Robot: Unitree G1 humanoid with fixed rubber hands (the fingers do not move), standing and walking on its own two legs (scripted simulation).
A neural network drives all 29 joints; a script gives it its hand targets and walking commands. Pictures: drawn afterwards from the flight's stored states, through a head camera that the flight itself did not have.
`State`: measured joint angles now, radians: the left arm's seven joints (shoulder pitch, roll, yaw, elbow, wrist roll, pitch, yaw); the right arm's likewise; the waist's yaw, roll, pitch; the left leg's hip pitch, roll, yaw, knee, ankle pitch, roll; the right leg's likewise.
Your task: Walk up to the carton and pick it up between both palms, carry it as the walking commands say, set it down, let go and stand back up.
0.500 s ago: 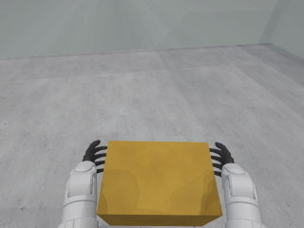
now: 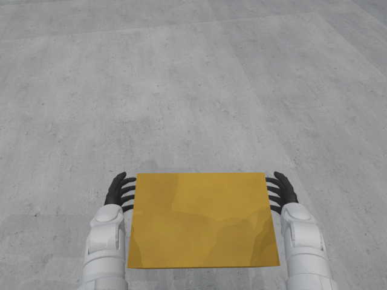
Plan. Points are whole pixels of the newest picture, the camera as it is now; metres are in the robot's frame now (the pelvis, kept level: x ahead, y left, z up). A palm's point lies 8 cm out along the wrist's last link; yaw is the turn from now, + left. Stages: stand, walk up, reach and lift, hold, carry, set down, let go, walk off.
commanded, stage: set down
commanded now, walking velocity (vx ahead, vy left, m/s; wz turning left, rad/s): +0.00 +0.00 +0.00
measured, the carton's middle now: (200, 224) +0.30 +0.00 -0.11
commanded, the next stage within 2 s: none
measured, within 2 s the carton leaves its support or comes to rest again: neither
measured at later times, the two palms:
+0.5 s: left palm (121, 213) +0.32 +0.20 -0.11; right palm (271, 211) +0.33 -0.17 -0.11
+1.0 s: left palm (131, 217) +0.34 +0.20 -0.21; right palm (260, 214) +0.35 -0.17 -0.20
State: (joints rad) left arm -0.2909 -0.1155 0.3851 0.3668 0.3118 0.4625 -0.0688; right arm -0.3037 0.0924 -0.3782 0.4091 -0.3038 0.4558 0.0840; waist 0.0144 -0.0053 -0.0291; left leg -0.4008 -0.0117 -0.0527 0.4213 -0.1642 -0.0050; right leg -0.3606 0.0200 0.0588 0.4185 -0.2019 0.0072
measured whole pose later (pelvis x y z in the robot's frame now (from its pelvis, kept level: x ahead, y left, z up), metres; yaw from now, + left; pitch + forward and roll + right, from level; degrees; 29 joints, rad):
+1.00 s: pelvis -0.06 +0.00 -0.13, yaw -1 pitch +42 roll -1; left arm -0.65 -0.03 0.49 0.47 0.25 0.36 -0.06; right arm -0.66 0.03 -0.45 0.50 -0.24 0.36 0.06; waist 0.02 -0.01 -0.26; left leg -1.55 -0.05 -0.07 1.14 -0.33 -0.02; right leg -1.51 0.06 0.06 1.16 -0.38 0.03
